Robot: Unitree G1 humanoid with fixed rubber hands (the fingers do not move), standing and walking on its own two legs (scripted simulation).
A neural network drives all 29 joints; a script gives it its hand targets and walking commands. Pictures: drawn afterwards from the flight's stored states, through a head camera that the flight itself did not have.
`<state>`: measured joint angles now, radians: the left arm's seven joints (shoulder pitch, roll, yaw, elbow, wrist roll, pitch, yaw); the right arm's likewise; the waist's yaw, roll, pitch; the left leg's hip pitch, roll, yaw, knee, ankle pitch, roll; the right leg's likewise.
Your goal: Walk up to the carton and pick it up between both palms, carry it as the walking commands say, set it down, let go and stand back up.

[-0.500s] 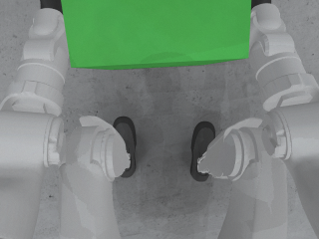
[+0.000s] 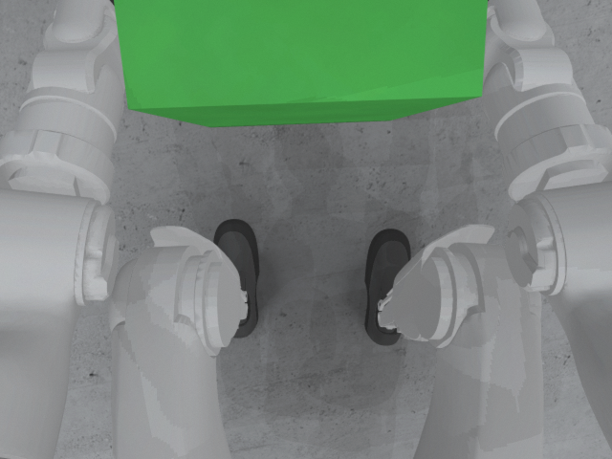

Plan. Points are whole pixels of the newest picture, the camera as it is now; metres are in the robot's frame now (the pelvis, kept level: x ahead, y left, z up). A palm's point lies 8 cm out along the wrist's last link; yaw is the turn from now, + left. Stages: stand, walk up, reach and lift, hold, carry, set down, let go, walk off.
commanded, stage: reach and lift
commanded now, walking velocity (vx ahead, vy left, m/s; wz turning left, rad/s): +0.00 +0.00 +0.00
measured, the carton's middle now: out of the picture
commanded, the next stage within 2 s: none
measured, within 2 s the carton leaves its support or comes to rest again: leaves its support in 0.30 s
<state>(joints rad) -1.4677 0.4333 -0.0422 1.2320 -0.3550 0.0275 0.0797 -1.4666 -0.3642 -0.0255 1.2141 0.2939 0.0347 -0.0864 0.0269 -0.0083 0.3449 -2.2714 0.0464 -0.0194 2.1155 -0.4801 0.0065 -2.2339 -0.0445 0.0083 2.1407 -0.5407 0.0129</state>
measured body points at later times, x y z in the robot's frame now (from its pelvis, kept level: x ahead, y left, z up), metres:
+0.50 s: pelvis +0.01 +0.00 +0.00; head +0.35 +0.02 +0.29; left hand +0.56 +0.22 -0.13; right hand +0.56 -0.16 -0.13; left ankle +0.13 +0.13 -0.35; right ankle +0.12 -0.13 -0.35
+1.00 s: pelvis +0.02 +0.00 +0.04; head +0.35 +0.02 +0.35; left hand +0.56 +0.22 -0.07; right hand +0.56 -0.16 -0.07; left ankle +0.13 +0.13 -0.35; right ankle +0.12 -0.13 -0.35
